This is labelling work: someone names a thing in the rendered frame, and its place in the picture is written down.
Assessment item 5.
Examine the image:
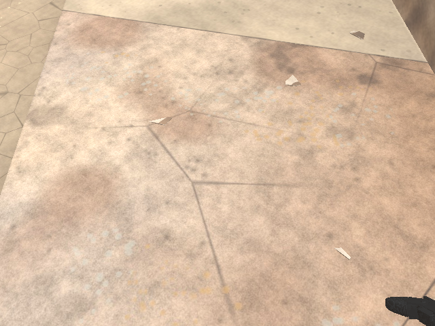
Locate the robot right hand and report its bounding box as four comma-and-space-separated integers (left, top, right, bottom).
385, 296, 435, 326

